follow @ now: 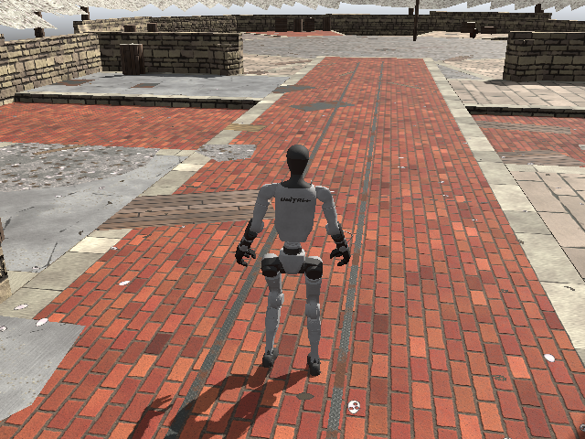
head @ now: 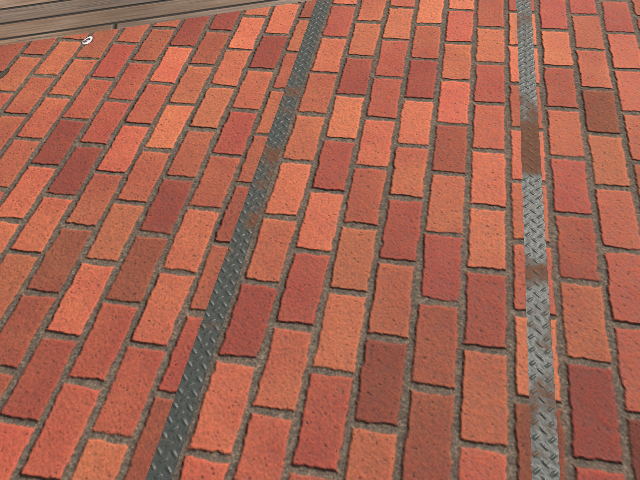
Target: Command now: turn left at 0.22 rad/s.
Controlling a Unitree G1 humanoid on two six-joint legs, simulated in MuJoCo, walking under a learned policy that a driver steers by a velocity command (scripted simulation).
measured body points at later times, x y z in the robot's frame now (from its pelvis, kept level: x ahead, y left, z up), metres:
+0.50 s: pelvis +0.00 +0.03 -0.01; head +0.00 +0.04 +0.44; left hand +0.09 +0.30 -0.13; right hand +0.14 -0.21 -0.11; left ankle -0.02 +0.14 -0.74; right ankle +0.02 -0.13 -0.74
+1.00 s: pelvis +0.00 +0.03 +0.00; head +0.01 +0.03 +0.45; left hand +0.05 +0.29 -0.15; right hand +0.08 -0.22 -0.14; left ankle -0.02 +0.14 -0.74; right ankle +0.02 -0.13 -0.74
